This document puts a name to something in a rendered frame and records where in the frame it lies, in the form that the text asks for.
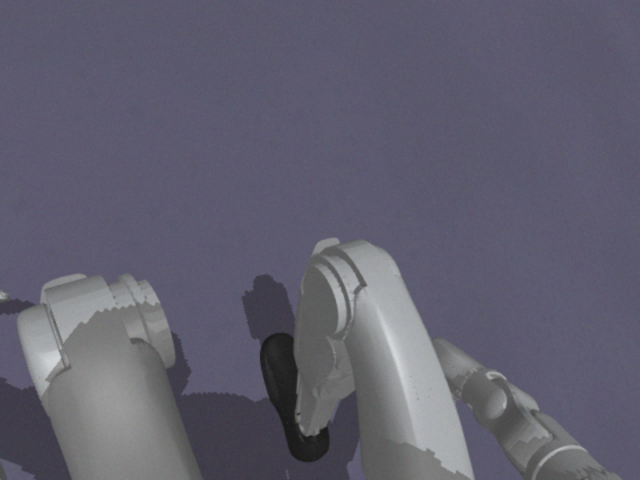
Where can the right robot arm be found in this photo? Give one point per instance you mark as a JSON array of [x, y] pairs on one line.
[[536, 445]]

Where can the right robot foot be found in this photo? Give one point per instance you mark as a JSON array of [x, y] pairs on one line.
[[280, 376]]

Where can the right robot hand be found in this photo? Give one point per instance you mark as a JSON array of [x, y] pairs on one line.
[[457, 365]]

